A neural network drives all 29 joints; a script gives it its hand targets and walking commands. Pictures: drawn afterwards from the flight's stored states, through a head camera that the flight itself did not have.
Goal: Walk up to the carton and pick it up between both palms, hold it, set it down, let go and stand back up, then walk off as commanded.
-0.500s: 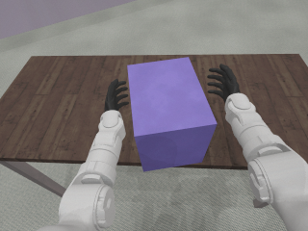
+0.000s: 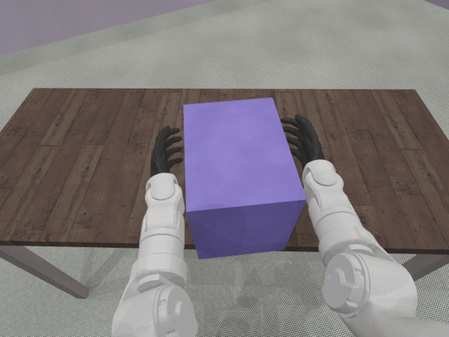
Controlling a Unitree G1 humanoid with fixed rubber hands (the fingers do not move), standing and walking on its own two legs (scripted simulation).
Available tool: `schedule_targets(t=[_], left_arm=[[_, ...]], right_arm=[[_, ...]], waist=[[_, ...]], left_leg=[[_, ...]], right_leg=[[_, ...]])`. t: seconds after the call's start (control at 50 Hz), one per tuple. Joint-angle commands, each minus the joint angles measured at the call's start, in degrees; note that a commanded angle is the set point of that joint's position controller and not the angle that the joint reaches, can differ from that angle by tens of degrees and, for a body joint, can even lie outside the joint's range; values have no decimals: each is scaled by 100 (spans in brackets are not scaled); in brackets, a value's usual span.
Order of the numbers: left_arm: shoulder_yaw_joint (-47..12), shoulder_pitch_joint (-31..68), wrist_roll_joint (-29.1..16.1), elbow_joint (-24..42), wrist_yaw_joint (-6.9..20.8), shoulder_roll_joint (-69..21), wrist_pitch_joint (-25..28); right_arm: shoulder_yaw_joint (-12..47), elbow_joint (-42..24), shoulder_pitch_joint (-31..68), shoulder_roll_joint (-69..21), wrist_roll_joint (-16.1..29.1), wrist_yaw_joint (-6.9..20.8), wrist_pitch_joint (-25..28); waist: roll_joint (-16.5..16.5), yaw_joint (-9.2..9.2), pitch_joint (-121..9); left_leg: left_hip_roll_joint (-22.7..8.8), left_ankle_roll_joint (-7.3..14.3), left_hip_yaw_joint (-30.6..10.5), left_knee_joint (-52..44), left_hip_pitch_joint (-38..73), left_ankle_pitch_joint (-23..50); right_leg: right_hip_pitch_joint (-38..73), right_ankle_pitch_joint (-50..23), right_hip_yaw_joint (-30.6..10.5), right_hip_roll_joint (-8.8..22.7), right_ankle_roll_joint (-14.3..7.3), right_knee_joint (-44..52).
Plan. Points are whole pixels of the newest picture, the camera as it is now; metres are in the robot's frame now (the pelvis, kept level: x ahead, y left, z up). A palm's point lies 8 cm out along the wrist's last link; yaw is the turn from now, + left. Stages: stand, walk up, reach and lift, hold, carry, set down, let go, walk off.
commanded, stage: reach and lift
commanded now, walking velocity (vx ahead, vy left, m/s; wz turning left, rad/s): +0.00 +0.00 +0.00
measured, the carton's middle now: (235, 179) +0.42 +0.06 +0.02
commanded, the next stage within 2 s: none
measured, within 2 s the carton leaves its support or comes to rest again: leaves its support in 1.72 s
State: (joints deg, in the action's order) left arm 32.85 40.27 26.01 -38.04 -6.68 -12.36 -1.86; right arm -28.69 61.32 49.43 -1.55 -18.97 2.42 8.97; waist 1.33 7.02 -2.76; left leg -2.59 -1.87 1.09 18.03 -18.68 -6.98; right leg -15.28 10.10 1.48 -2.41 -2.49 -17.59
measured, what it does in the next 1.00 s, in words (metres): stands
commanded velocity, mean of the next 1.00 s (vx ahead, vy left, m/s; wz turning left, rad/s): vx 0.00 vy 0.00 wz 0.00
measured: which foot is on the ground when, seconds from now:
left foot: down 0.00-1.00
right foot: down 0.00-1.00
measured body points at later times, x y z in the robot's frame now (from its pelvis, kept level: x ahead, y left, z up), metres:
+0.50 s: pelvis +0.01 -0.01 +0.00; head +0.05 +0.00 +0.45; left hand +0.39 +0.19 +0.07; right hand +0.45 -0.08 +0.08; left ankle +0.01 +0.13 -0.75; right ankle -0.02 -0.09 -0.75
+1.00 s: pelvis +0.00 +0.00 +0.00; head +0.05 +0.01 +0.45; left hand +0.39 +0.19 +0.07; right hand +0.44 -0.08 +0.08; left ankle +0.01 +0.13 -0.75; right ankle -0.02 -0.09 -0.75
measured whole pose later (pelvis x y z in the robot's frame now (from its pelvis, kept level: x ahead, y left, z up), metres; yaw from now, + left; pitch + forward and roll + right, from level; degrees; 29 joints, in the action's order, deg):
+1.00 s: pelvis +0.00 +0.00 +0.00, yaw +0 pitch +6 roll +0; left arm 31.6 39.0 25.9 -35.0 -5.8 -12.3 -3.4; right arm -27.8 59.3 47.4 -2.7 -18.2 1.8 11.6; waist 1.5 6.6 -0.5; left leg -3.3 -1.5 4.3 16.4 -16.4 -6.1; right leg -13.1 9.8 2.7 -2.2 -2.7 -16.4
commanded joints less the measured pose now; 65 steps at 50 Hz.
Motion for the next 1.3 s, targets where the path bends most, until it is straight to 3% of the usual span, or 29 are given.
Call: schedule_targets(t=[0.0,0.1,0.16,0.18,0.22,0.28,0.3,0.32,0.4,0.44,0.48,0.52,0.56,0.6,0.64,0.68,0.7,0.72,0.76,0.8,0.82,0.86,0.96,1.02,1.06,1.12,1.14,1.18,1.28], left_arm=[[-1406,2148,127,236,593,-2259,-10],[-1290,2138,131,398,609,-2070,-168],[-1415,1810,182,370,652,-2268,-232],[-1518,1803,116,277,686,-2183,-228],[-1456,1706,168,218,734,-2180,-247],[-1587,1966,201,408,692,-2163,-213],[-1445,1786,224,331,698,-2180,-199],[-1499,1780,144,352,721,-2226,-201],[-1346,1818,220,-153,795,-2192,-245],[-1438,1793,99,161,739,-2313,-49],[-1462,2080,166,288,706,-2172,-11],[-1341,1709,178,-137,723,-2207,-100],[-1467,1941,63,111,691,-2275,-30],[-1407,2120,103,149,582,-2213,-65],[-1407,1861,34,24,662,-2139,-67],[-1344,1857,153,-45,604,-2128,-115],[-1428,1960,93,139,568,-2096,-105],[-1386,2038,149,48,592,-2173,-102],[-1481,1872,71,151,622,-2179,-27],[-1637,2203,-13,205,562,-2254,-22],[-1555,1958,-30,62,539,-2265,-65],[-1608,2135,-92,103,567,-2163,-56],[-1638,2035,-16,125,565,-2193,-64],[-1640,1989,-80,105,517,-2281,-70],[-1968,2072,-190,230,469,-2424,-64],[-1874,2196,-142,180,483,-2355,-68],[-1932,1981,-178,-22,500,-2371,-160],[-1883,2080,-194,115,514,-2287,-135],[-2269,2001,-356,95,639,-2413,-230]], right_arm=[[819,-449,2491,-2262,-459,611,340],[843,-201,2184,-2244,-410,625,239],[1056,-257,1980,-2381,-291,592,352],[984,-354,2018,-2346,-313,558,356],[1118,-420,2002,-2496,-295,532,388],[1043,-334,2055,-2353,-297,526,458],[1225,-392,2018,-2557,-276,497,430],[1246,-477,1976,-2590,-288,463,444],[1099,-302,2036,-2565,-285,465,356],[1339,-477,2218,-2658,-186,451,540],[1107,-297,2088,-2591,-317,451,478],[1216,-202,2001,-2574,-234,493,417],[1108,-35,2072,-2422,-217,470,485],[1020,-78,2195,-2314,-208,554,423],[1224,-197,2070,-2458,-193,522,384],[1189,-145,2075,-2495,-152,554,347],[1099,-100,2119,-2322,-168,556,329],[1165,15,2115,-2500,-132,568,334],[1325,-318,2081,-2666,-110,544,406],[1190,-160,2310,-2430,-166,548,413],[1329,-208,2299,-2363,-87,585,390],[1198,-203,2168,-2414,-171,585,345],[1250,-224,2127,-2550,-212,509,391],[1413,-95,2290,-2513,-11,565,398],[1459,-144,2144,-2507,-16,570,396],[1597,-245,2347,-2644,38,501,452],[1550,-133,2087,-2465,3,479,382],[1675,-319,2291,-2541,39,435,390],[2017,-272,2090,-2727,116,180,417]], waist=[[-7,38,-2674],[101,-68,-2191],[57,-14,-2139],[127,-186,-2153],[106,-65,-2158],[-241,-205,-2388],[24,-3,-2238],[45,-161,-2183],[142,-150,-1901],[163,26,-2269],[-37,-128,-2218],[139,29,-1975],[72,-170,-2166],[-2,22,-2159],[207,31,-2157],[82,99,-2085],[67,-34,-2295],[-79,82,-2238],[104,84,-2373],[-98,-76,-2575],[31,114,-2325],[106,-82,-2293],[159,-60,-2553],[4,77,-2571],[-108,-38,-2941],[21,68,-2571],[176,-82,-2379],[118,44,-2526],[139,-284,-2595]], left_leg=[[139,-13,589,219,1475,2540],[144,67,673,79,1570,2073],[166,65,727,218,1516,2512],[211,110,727,232,1430,2393],[197,155,726,227,1482,2300],[206,88,758,198,1387,2317],[169,169,744,161,1275,2225],[201,176,710,164,1312,2146],[204,250,740,-18,1254,1791],[186,203,764,72,1334,2175],[187,198,786,7,1100,1836],[154,262,761,14,1247,1956],[147,179,748,24,1437,2150],[52,156,734,96,1667,2139],[145,269,786,87,1459,2105],[112,257,772,47,1382,2060],[112,193,749,44,1431,1973],[112,192,808,68,1408,1995],[147,230,792,167,1489,2102],[128,152,719,103,1366,2272],[89,162,762,134,1413,2368],[123,189,763,117,1390,2108],[145,221,717,69,1254,1841],[92,174,760,188,1426,2350],[71,83,736,235,1658,2470],[69,130,714,273,1523,2378],[80,117,699,184,1475,2195],[107,127,738,167,1261,2114],[162,113,641,150,1347,2031]], right_leg=[[1088,-1828,402,-70,224,-14],[1144,-1502,396,-30,282,132],[1256,-2174,345,-22,329,37],[1293,-2180,346,11,338,49],[1365,-2201,324,57,358,48],[1336,-2435,342,70,371,-12],[1394,-2472,320,85,385,-48],[1544,-2620,322,153,418,-62],[1414,-2300,315,138,483,34],[1442,-2633,295,104,484,-21],[1483,-2535,305,180,497,-122],[1368,-2317,288,110,468,13],[1210,-2027,376,79,389,91],[707,-1543,408,15,305,163],[948,-1941,315,45,373,145],[974,-1929,270,76,372,136],[1034,-1707,344,21,323,117],[1065,-1853,320,108,364,55],[1094,-2087,259,92,356,72],[1074,-1973,341,42,325,55],[957,-1972,378,2,325,35],[932,-1782,378,37,293,111],[1147,-2171,304,124,409,8],[929,-2037,315,27,289,28],[809,-1991,410,-12,284,28],[932,-2144,358,28,280,14],[1060,-2320,353,40,319,31],[1253,-2274,272,72,300,30],[1666,-3158,283,126,430,-86]])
